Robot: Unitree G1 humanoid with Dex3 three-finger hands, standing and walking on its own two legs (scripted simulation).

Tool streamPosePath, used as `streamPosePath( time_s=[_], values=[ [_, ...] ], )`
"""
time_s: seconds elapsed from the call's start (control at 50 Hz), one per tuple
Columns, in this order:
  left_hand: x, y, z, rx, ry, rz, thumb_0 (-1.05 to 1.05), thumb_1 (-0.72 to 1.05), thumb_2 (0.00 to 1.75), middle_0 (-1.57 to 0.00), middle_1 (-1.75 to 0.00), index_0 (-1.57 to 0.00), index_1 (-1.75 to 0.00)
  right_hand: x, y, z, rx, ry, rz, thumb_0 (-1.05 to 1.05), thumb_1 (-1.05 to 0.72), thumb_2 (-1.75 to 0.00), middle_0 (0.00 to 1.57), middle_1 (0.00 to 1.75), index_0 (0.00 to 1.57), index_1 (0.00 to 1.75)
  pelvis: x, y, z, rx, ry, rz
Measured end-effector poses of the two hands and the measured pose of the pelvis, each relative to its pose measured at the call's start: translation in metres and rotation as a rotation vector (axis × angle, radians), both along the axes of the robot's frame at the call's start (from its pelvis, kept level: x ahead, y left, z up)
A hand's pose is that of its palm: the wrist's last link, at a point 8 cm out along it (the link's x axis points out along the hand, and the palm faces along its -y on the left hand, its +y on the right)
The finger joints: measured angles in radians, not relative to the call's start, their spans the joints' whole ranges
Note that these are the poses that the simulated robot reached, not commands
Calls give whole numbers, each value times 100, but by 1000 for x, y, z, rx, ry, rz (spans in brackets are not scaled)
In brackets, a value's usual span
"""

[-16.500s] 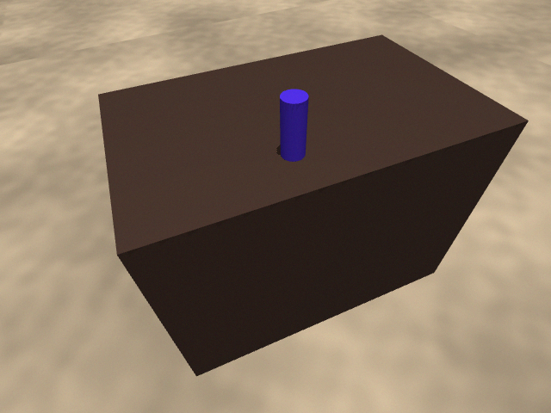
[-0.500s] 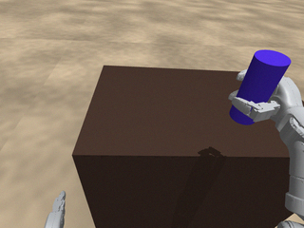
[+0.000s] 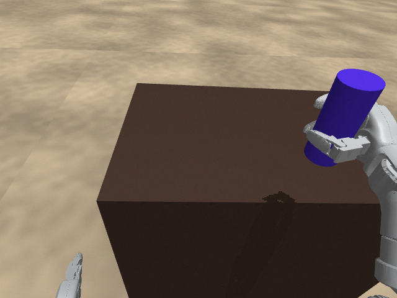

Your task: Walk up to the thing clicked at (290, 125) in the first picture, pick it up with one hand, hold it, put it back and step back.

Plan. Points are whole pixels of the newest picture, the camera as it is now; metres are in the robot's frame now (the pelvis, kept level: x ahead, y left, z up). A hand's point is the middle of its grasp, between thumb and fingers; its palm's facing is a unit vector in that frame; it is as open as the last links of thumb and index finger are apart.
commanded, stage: hold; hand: right
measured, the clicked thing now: (338, 122) +0.32 -0.18 +0.27
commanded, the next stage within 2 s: crouch in 1.46 s
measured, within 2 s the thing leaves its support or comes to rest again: neither
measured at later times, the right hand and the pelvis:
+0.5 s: hand (331, 128) +0.32 -0.18 +0.26, palm faces +0.02 +1.00 -0.05, open 8.5 cm; pelvis -0.01 +0.00 +0.00, yaw +0 degrees
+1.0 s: hand (321, 130) +0.32 -0.17 +0.25, palm faces -0.03 +1.00 -0.06, open 8.5 cm; pelvis -0.01 +0.00 +0.00, yaw +0 degrees
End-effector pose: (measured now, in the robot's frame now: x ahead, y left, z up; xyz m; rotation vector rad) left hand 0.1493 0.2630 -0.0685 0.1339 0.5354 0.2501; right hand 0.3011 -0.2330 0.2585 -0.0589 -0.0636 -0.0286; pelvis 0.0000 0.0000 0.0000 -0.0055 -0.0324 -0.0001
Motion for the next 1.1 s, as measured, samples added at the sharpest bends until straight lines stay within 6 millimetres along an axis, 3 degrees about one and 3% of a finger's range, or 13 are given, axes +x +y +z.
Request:
streamPosePath(
  time_s=[0.24, 0.5, 0.7, 0.84, 0.92, 1.1],
  values=[
    [17, -12, 9, -9, -67, -30, -1, -54, 5, -5, -5, -4, -5, -2, 11, -1, 5, 30, 76, 1, 27, -120, 81, 111, 82, 112, -1, -4, 1, 4, -14, -9],
    [-18, -9, -9, -3, 48, -13, -1, -55, 5, -5, -5, -4, -5, 2, -2, 1, 6, 7, 11, 1, 27, -120, 81, 111, 82, 112, -8, -4, 0, 4, -8, 1],
    [9, -14, 13, 1, -87, -28, -1, -55, 5, -5, -5, -4, -5, -4, 14, -6, 15, 27, 74, 1, 27, -120, 81, 111, 82, 112, -8, -4, 0, 4, -16, 2],
    [-4, -14, 3, -18, -37, -28, -1, -55, 6, -5, -5, -4, -5, -11, 0, 1, 6, -8, 12, 1, 27, -120, 81, 111, 82, 112, -7, -3, 0, 4, -15, -2],
    [-11, -15, -6, -11, 17, -39, -1, -55, 6, -5, -5, -4, -5, -6, 2, 2, -4, -5, 17, 1, 27, -120, 81, 111, 82, 112, -9, -3, 0, 6, -14, -7],
    [4, -11, 9, 3, -70, -22, -1, -55, 6, -5, -5, -4, -5, 7, 19, -1, 17, 31, 78, 1, 27, -120, 81, 110, 83, 111, -7, -4, 0, 2, -7, 1]
  ],
)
